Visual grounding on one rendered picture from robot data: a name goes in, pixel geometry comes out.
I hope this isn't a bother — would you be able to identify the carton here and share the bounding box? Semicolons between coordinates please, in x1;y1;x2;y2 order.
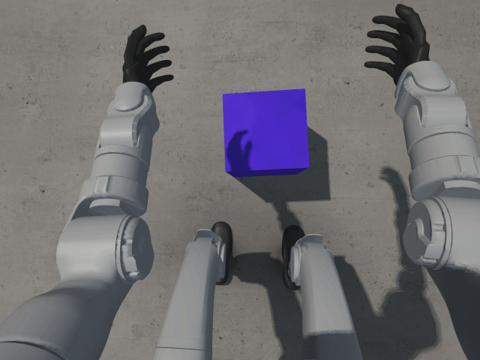
223;88;310;177

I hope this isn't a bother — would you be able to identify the left robot hand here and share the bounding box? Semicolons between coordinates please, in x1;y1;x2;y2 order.
122;25;174;93

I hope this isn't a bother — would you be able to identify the robot left upper arm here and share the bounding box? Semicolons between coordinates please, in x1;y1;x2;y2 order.
0;214;155;360

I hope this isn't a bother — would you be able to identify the left robot foot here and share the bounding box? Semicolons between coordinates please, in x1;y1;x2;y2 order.
211;221;232;285

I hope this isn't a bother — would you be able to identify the robot right shin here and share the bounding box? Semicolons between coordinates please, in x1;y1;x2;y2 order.
288;234;335;283

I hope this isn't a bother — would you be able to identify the right robot hand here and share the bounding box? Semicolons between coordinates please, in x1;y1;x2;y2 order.
364;4;430;86

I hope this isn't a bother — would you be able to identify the left robot forearm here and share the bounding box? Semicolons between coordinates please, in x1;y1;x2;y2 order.
56;82;160;276

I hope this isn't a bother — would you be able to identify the right robot forearm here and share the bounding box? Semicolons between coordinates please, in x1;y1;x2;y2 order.
394;61;480;202

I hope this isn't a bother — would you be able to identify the robot right upper arm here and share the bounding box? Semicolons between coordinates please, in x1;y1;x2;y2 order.
403;196;480;360

